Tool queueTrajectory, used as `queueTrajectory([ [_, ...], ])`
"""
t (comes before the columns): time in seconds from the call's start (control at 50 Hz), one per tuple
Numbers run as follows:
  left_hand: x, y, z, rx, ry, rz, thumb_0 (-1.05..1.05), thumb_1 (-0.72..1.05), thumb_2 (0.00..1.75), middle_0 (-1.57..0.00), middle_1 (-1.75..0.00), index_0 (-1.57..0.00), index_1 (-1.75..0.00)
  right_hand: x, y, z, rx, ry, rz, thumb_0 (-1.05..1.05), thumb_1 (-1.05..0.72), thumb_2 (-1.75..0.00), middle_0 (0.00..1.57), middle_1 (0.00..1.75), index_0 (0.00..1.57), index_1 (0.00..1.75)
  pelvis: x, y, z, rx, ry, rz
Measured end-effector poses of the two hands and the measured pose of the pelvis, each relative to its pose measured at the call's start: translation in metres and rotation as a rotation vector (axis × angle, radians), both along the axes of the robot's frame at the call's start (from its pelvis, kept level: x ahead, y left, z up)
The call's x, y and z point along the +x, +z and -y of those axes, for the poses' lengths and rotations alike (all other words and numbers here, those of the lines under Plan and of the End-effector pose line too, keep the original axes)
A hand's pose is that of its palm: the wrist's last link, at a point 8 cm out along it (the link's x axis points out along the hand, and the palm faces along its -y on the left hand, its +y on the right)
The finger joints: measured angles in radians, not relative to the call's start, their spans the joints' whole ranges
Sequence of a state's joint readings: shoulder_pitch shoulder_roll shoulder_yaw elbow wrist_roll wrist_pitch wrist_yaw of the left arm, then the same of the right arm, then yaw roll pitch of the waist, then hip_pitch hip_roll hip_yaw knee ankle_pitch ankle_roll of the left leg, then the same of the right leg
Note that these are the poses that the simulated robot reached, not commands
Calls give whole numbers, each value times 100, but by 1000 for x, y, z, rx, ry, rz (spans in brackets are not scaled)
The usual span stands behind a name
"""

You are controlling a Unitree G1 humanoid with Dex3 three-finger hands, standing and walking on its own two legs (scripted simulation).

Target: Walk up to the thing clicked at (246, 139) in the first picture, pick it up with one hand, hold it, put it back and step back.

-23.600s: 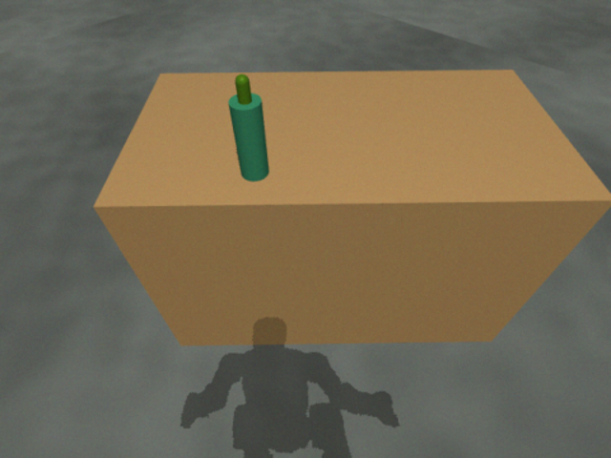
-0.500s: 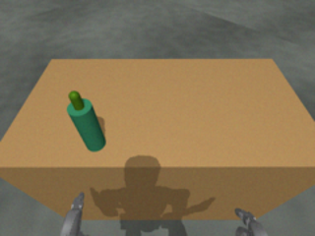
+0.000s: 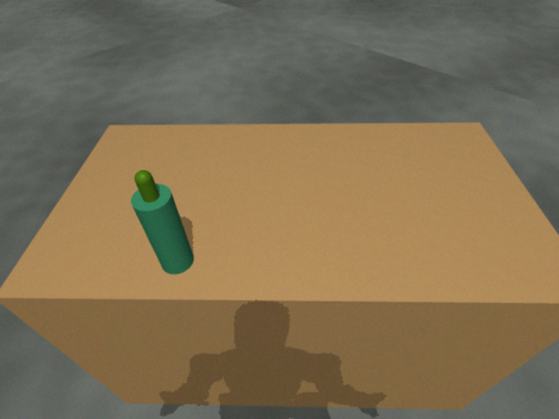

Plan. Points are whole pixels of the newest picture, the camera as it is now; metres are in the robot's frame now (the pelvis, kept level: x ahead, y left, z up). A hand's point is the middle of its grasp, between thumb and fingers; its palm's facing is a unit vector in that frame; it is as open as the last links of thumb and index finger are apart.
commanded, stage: home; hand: left
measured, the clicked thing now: (161, 222) +0.43 +0.22 +0.04
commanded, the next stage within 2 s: stand in 1.36 s
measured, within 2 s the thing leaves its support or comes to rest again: neither
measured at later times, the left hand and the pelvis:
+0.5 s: hand out of the picture +0.06 +0.25 -0.15, palm faces -0.03 -0.93 -0.37, open 17.5 cm; pelvis +0.00 -0.01 +0.00, yaw +0 degrees
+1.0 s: hand out of the picture +0.09 +0.24 -0.15, palm faces -0.03 -0.93 -0.37, open 17.5 cm; pelvis +0.01 -0.01 +0.00, yaw -1 degrees
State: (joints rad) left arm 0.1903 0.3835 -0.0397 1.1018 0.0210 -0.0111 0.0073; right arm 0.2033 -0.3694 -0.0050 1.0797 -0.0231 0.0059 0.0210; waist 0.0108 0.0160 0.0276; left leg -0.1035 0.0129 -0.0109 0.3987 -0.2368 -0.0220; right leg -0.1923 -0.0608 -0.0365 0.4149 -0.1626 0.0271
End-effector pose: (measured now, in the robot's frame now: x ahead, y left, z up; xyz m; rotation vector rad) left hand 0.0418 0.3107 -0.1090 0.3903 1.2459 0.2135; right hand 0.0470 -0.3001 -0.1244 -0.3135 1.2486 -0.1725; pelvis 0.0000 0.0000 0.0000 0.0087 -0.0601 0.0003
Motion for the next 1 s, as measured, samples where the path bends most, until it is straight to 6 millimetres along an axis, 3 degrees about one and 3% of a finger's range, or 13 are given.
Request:
queueTrajectory([
  [0.26, -2, -3, 15, -28, 20, -1, 0, -54, 5, -6, -5, -5, -5, -3, -1, 1, 14, 3, 5, 0, -90, -90, 21, 30, 20, 30, -5, 2, 7, 0, -1, 2],
  [1.0, 42, 1, 26, -40, 7, 36, 0, -55, 5, -5, -5, -5, -5, 21, 2, 12, -3, -7, 16, 0, -90, -90, 20, 30, 20, 30, 10, 4, 14, -5, -10, -9],
])
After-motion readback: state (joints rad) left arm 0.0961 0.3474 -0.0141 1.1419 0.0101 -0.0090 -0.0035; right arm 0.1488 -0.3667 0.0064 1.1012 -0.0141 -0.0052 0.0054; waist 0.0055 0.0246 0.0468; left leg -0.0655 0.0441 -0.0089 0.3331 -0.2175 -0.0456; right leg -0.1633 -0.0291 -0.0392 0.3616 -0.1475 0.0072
